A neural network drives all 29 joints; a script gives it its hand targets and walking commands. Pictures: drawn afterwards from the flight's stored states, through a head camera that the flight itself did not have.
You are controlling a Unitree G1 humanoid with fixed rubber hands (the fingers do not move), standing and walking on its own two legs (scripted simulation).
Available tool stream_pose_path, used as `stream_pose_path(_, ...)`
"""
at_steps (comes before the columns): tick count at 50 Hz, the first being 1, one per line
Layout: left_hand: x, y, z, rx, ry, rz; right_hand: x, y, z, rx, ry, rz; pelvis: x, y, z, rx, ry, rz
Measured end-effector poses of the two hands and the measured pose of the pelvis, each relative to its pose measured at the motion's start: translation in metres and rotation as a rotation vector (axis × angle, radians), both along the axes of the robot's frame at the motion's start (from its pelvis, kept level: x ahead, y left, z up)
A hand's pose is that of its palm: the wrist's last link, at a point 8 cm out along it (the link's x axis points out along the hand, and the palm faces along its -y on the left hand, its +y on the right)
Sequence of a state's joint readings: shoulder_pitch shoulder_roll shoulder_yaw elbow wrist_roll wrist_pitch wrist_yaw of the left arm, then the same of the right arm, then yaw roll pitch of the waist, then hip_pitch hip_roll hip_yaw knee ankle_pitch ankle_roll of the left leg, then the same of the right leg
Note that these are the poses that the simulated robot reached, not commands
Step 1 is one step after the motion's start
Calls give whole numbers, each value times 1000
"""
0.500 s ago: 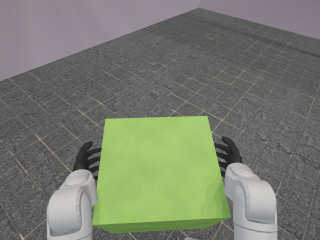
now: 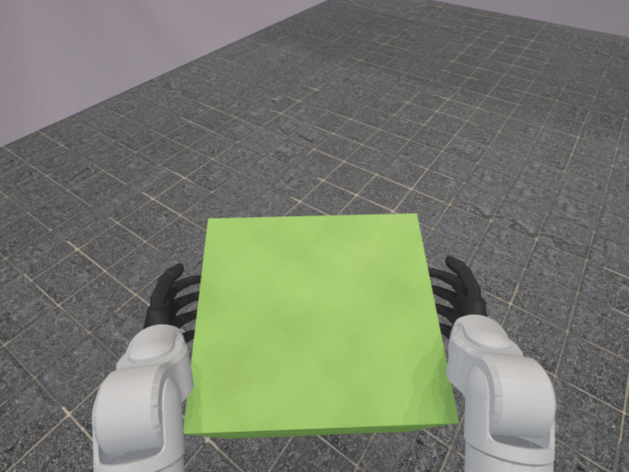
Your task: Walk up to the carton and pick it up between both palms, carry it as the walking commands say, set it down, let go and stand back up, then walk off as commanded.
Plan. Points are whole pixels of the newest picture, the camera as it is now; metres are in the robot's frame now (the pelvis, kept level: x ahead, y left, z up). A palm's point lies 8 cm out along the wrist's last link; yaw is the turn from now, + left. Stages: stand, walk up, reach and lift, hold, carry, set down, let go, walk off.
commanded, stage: carry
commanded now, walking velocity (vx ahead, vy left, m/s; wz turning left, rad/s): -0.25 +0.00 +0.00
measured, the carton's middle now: (315, 333) +0.29 -0.01 +0.03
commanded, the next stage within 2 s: none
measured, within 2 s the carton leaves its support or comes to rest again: neither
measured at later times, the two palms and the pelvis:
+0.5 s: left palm out of the picture +0.06 +0.14 +0.10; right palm out of the picture +0.04 -0.19 +0.09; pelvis -0.20 -0.01 +0.00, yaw -2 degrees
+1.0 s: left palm out of the picture -0.17 +0.21 +0.09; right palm out of the picture -0.14 -0.11 +0.11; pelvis -0.40 +0.03 +0.01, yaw +2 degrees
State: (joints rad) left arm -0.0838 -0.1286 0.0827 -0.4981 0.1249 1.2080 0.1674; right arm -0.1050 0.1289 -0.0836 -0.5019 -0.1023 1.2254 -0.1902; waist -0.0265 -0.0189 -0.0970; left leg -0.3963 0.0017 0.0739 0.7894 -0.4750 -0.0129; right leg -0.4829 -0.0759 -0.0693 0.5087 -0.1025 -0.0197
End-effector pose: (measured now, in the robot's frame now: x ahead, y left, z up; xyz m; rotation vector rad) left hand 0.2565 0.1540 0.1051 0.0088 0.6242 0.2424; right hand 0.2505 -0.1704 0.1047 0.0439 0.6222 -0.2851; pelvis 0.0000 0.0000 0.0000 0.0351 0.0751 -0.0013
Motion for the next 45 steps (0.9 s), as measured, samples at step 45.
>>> stream_pose_path(45,-380,47,-17,-49,44,84,-353,48,-4,-41,42,86,-361,25,0,-26,-7,30)
